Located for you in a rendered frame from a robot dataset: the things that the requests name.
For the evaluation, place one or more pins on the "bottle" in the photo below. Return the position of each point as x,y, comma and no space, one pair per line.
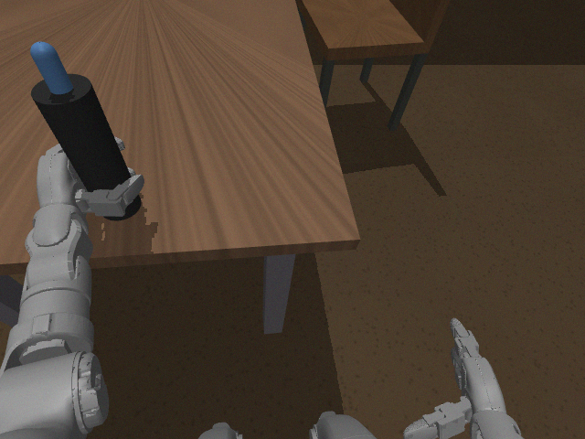
73,112

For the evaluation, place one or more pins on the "chair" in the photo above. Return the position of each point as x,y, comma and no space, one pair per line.
367,29

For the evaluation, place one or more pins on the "left robot hand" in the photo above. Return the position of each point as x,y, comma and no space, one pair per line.
59,183

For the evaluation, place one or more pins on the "left robot arm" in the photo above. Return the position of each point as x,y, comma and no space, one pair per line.
51,385

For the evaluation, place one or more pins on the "right robot hand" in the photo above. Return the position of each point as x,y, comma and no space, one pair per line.
480,391

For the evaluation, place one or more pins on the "table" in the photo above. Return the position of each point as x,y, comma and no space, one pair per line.
219,108

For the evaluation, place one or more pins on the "right robot arm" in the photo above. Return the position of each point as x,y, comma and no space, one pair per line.
493,425

